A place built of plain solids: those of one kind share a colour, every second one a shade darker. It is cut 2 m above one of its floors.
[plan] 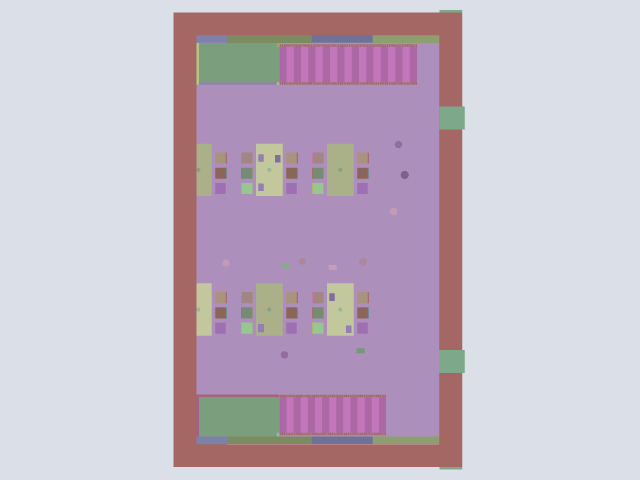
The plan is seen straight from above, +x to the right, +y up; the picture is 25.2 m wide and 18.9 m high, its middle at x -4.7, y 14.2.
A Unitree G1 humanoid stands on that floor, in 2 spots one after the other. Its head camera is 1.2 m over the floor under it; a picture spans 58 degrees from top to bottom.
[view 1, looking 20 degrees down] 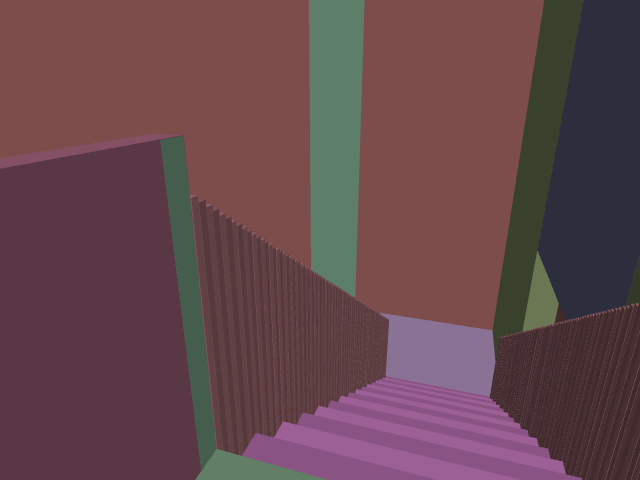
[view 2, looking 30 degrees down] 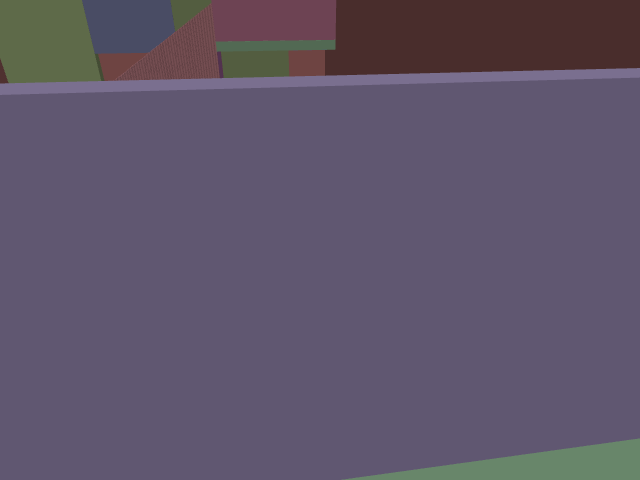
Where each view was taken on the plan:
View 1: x -7.30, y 7.31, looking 18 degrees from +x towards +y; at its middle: wall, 8.17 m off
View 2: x -7.30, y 21.11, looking -98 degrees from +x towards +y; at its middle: zge_rail_guard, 0.82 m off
